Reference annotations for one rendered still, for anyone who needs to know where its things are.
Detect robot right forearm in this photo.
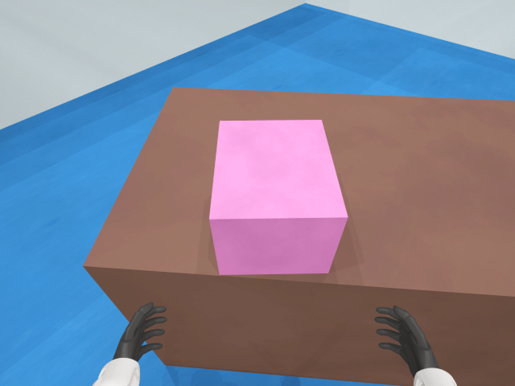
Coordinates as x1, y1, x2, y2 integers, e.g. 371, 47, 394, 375
414, 368, 457, 386

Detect right robot hand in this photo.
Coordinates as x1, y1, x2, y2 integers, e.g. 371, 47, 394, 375
374, 306, 440, 377

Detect robot left forearm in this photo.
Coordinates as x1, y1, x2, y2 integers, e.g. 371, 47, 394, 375
93, 358, 140, 386

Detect pedestal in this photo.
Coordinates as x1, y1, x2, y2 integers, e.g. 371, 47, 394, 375
83, 87, 515, 386

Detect carton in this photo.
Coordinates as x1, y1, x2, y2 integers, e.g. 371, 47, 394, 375
209, 120, 348, 275

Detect left robot hand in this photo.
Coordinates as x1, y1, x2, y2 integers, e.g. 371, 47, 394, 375
113, 302, 167, 362

